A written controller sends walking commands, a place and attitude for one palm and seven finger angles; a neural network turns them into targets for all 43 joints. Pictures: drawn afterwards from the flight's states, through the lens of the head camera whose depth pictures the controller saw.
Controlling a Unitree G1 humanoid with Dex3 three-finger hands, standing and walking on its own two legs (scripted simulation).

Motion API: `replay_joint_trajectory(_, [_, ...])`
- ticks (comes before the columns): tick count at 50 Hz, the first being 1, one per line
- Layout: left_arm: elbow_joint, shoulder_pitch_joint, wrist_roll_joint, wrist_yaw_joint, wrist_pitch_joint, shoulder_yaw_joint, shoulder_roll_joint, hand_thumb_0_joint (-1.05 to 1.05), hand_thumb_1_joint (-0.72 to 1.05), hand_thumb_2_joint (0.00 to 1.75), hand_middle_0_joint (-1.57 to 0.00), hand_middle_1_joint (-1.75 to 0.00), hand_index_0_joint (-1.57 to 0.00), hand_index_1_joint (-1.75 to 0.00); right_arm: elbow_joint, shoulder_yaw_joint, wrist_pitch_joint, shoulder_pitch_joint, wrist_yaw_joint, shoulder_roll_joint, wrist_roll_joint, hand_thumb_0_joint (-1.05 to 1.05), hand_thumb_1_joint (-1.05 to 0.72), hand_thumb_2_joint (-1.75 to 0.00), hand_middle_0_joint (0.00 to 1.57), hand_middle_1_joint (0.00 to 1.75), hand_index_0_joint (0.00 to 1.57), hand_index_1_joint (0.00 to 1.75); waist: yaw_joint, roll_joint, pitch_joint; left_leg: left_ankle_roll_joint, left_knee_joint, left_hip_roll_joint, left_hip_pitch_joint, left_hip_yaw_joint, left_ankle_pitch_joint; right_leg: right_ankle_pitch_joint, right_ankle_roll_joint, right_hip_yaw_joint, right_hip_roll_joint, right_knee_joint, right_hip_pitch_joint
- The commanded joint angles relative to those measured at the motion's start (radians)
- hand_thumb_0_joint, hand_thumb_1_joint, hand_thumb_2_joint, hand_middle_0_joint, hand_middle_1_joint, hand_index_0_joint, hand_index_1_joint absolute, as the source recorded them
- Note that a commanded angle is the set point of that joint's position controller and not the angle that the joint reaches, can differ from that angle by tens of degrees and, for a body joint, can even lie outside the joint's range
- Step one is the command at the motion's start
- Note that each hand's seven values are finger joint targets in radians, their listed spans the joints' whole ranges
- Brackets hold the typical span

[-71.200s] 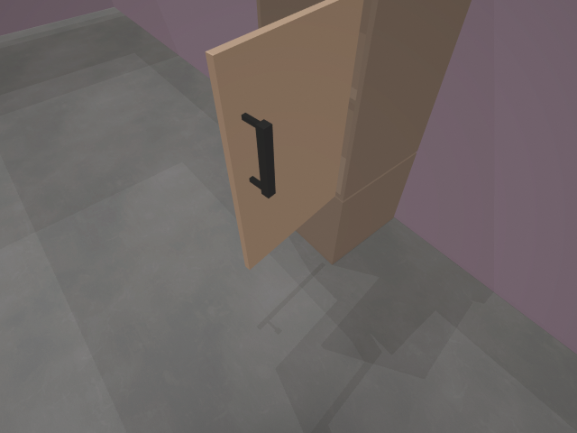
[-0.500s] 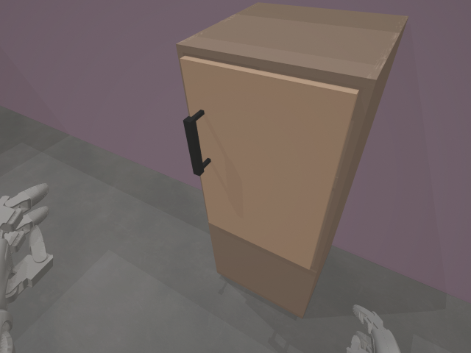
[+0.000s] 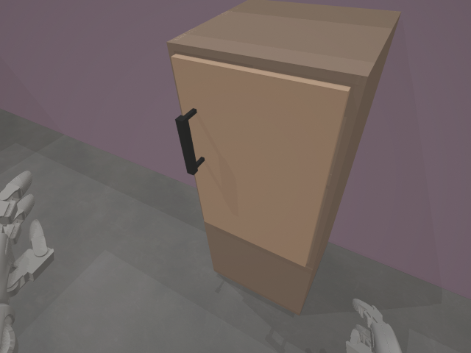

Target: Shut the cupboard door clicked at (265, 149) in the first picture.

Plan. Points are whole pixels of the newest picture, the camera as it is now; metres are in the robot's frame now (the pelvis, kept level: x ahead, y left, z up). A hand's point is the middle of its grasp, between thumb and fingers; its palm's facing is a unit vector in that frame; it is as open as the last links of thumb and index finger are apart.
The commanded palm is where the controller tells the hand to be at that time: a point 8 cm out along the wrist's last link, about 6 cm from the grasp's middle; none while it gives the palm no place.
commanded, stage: step back with the hand held close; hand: left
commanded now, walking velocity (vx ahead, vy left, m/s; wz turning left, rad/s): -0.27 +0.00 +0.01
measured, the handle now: (192, 142) +0.59 +0.18 +0.04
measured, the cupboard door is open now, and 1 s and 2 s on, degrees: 0 0 0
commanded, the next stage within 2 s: stop stepping back and stand still in 1.34 s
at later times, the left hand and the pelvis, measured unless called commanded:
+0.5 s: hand (16, 287) +0.15 +0.29 +0.15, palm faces +0.39 -0.79 -0.48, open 7.4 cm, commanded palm +0.09 +0.32 +0.17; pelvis -0.06 +0.02 -0.01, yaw -1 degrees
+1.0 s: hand out of the picture +0.06 +0.29 +0.16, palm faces +0.51 -0.74 -0.44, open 7.4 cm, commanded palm -0.01 +0.33 +0.17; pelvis -0.13 +0.02 -0.03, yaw +4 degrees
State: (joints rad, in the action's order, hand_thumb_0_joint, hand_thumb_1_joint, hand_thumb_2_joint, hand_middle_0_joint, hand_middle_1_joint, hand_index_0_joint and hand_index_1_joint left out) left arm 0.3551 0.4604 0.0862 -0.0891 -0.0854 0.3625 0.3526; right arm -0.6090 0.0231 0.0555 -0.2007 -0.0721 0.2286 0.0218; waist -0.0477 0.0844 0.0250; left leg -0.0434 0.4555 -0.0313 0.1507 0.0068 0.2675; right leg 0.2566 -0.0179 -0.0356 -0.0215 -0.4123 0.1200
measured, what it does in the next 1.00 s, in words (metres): shifts its weight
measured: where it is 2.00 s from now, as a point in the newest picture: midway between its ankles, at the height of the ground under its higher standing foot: outside the picture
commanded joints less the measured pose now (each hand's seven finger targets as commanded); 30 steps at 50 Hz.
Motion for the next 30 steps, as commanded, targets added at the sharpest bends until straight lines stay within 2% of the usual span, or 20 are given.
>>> replay_joint_trajectory(1, [0.179, -0.055, -0.013, -0.024, -0.102, 0.121, 0.196, 0.0, 0.9, 0.9, -0.2, -0.3, -0.2, -0.3, 0.163, -0.053, 0.018, 0.12, -0.004, 0.114, -0.006, 0.0, -0.9, -0.9, 0.2, 0.3, 0.2, 0.3, 0.037, -0.082, 0.05, -0.001, 0.026, 0.064, 0.04, -0.06, -0.168, -0.267, -0.03, 0.151, 0.152, 0.097, 0.069])
replay_joint_trajectory(4, [0.194, 0.001, -0.012, -0.034, -0.115, 0.129, 0.205, 0.0, 0.9, 0.9, -0.2, -0.3, -0.2, -0.3, 0.174, -0.063, 0.0, 0.113, -0.006, 0.122, -0.006, 0.0, -0.9, -0.9, 0.2, 0.3, 0.2, 0.3, 0.039, -0.069, 0.106, 0.005, 0.023, 0.077, 0.04, -0.064, -0.245, -0.308, -0.028, 0.13, 0.149, 0.047, 0.059])
replay_joint_trajectory(6, [0.23, 0.023, -0.011, -0.04, -0.119, 0.146, 0.224, 0.0, 0.9, 0.9, -0.2, -0.3, -0.2, -0.3, 0.185, -0.066, -0.013, 0.118, -0.011, 0.122, -0.004, 0.0, -0.9, -0.9, 0.2, 0.3, 0.2, 0.3, 0.039, -0.045, 0.149, 0.008, 0.016, 0.091, 0.038, -0.068, -0.338, -0.388, -0.019, 0.108, 0.138, -0.001, 0.027])
replay_joint_trajectory(9, [0.266, 0.033, -0.008, -0.048, -0.119, 0.174, 0.252, 0.0, 0.9, 0.9, -0.2, -0.3, -0.2, -0.3, 0.207, -0.07, -0.035, 0.118, -0.02, 0.125, -0.001, 0.0, -0.9, -0.9, 0.2, 0.3, 0.2, 0.3, 0.038, -0.054, 0.175, 0.011, 0.013, 0.104, 0.054, -0.074, -0.431, -0.441, -0.006, 0.094, 0.112, -0.049, 0.011])
replay_joint_trajectory(10, [0.286, 0.028, -0.008, -0.051, -0.12, 0.2, 0.281, 0.0, 0.9, 0.9, -0.2, -0.3, -0.2, -0.3, 0.21, -0.073, -0.039, 0.123, -0.024, 0.13, -0.002, 0.0, -0.9, -0.9, 0.2, 0.3, 0.2, 0.3, 0.036, -0.034, 0.184, 0.012, 0.011, 0.106, 0.051, -0.072, -0.447, -0.455, -0.003, 0.093, 0.106, -0.057, 0.012])
replay_joint_trajectory(14, [0.271, 0.074, -0.005, -0.058, -0.118, 0.195, 0.262, 0.0, 0.9, 0.9, -0.2, -0.3, -0.2, -0.3, 0.227, -0.074, -0.057, 0.111, -0.028, 0.126, 0.001, 0.0, -0.9, -0.9, 0.2, 0.3, 0.2, 0.3, 0.039, -0.047, 0.177, 0.008, -0.004, 0.121, 0.108, -0.082, -0.424, -0.424, 0.004, 0.094, 0.094, -0.089, 0.002])
replay_joint_trajectory(18, [0.262, 0.086, -0.01, -0.061, -0.122, 0.185, 0.248, 0.0, 0.9, 0.9, -0.2, -0.3, -0.2, -0.3, 0.23, -0.074, -0.055, 0.104, -0.029, 0.133, 0.0, 0.0, -0.9, -0.9, 0.2, 0.3, 0.2, 0.3, 0.039, -0.017, 0.138, -0.005, -0.058, 0.146, 0.202, -0.116, -0.289, -0.284, 0.013, 0.09, 0.07, -0.107, 0.007])
replay_joint_trajectory(20, [0.249, 0.082, -0.014, -0.063, -0.127, 0.196, 0.256, 0.0, 0.9, 0.9, -0.2, -0.3, -0.2, -0.3, 0.226, -0.079, -0.049, 0.105, -0.031, 0.143, -0.003, 0.0, -0.9, -0.9, 0.2, 0.3, 0.2, 0.3, 0.037, -0.007, 0.114, -0.018, -0.091, 0.155, 0.275, -0.129, -0.155, -0.214, 0.018, 0.094, 0.058, -0.108, -0.005])
replay_joint_trajectory(21, [0.249, 0.076, -0.017, -0.063, -0.13, 0.175, 0.235, 0.0, 0.9, 0.9, -0.2, -0.3, -0.2, -0.3, 0.228, -0.073, -0.047, 0.099, -0.029, 0.137, 0.0, 0.0, -0.9, -0.9, 0.2, 0.3, 0.2, 0.3, 0.041, -0.021, 0.099, -0.023, -0.103, 0.158, 0.322, -0.139, -0.094, -0.185, 0.018, 0.093, 0.059, -0.118, -0.019])
replay_joint_trajectory(24, [0.246, 0.053, -0.03, -0.066, -0.146, 0.182, 0.234, 0.0, 0.9, 0.9, -0.2, -0.3, -0.2, -0.3, 0.23, -0.074, -0.034, 0.092, -0.028, 0.142, -0.001, 0.0, -0.9, -0.9, 0.2, 0.3, 0.2, 0.3, 0.045, -0.02, 0.067, -0.046, -0.139, 0.164, 0.462, -0.161, 0.161, -0.115, 0.019, 0.111, 0.055, -0.138, -0.066])
replay_joint_trajectory(25, [0.254, 0.038, -0.036, -0.067, -0.151, 0.199, 0.254, 0.0, 0.9, 0.9, -0.2, -0.3, -0.2, -0.3, 0.23, -0.078, -0.03, 0.099, -0.031, 0.15, -0.003, 0.0, -0.9, -0.9, 0.2, 0.3, 0.2, 0.3, 0.044, -0.01, 0.057, -0.052, -0.147, 0.163, 0.495, -0.162, 0.242, -0.09, 0.02, 0.122, 0.052, -0.133, -0.073])
replay_joint_trajectory(26, [0.262, 0.027, -0.042, -0.068, -0.158, 0.181, 0.232, 0.0, 0.9, 0.9, -0.2, -0.3, -0.2, -0.3, 0.23, -0.072, -0.025, 0.091, -0.03, 0.143, -0.003, 0.0, -0.9, -0.9, 0.2, 0.3, 0.2, 0.3, 0.05, -0.018, 0.048, -0.058, -0.146, 0.162, 0.54, -0.172, 0.299, -0.052, 0.018, 0.125, 0.059, -0.137, -0.082])
replay_joint_trajectory(29, [0.288, -0.015, -0.059, -0.073, -0.177, 0.178, 0.231, 0.0, 0.9, 0.9, -0.2, -0.3, -0.2, -0.3, 0.228, -0.077, -0.007, 0.08, -0.026, 0.148, -0.006, 0.0, -0.9, -0.9, 0.2, 0.3, 0.2, 0.3, 0.054, -0.015, 0.032, -0.065, -0.117, 0.154, 0.575, -0.177, 0.395, 0.065, 0.01, 0.152, 0.061, -0.118, -0.05])
replay_joint_trajectory(30, [0.3, -0.031, -0.063, -0.076, -0.182, 0.205, 0.262, 0.0, 0.9, 0.9, -0.2, -0.3, -0.2, -0.3, 0.224, -0.08, -0.001, 0.083, -0.029, 0.155, -0.013, 0.0, -0.9, -0.9, 0.2, 0.3, 0.2, 0.3, 0.053, -0.016, 0.03, -0.064, -0.109, 0.152, 0.567, -0.176, 0.4, 0.093, 0.009, 0.165, 0.06, -0.104, -0.029])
